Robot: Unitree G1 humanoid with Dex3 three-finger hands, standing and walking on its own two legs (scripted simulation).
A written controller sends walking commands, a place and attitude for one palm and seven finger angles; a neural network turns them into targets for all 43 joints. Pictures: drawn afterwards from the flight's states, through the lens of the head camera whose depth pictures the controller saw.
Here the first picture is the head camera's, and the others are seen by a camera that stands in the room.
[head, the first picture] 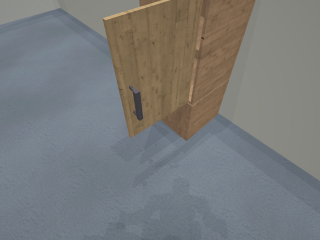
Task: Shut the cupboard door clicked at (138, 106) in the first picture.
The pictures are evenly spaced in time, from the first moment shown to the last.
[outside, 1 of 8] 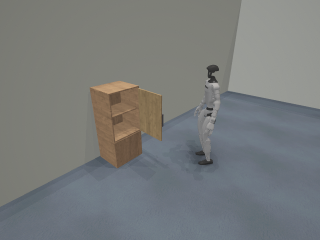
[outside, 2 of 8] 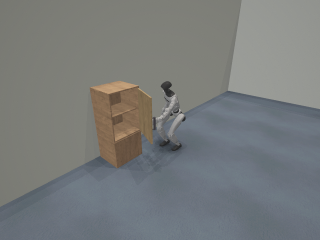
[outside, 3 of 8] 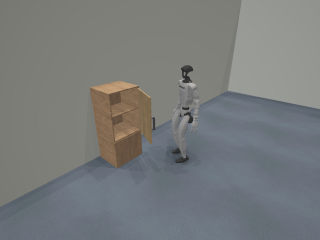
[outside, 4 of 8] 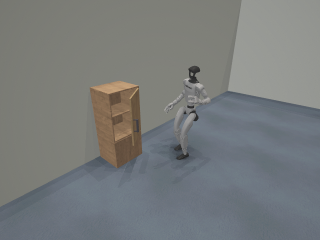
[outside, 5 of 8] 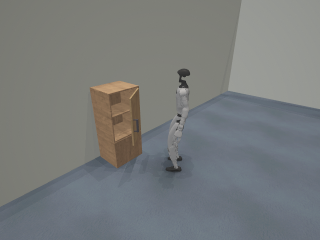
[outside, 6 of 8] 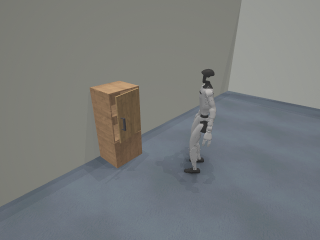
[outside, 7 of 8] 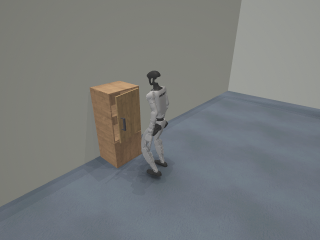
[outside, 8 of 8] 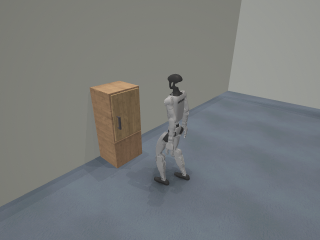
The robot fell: no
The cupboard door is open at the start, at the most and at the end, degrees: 86 86 0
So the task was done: yes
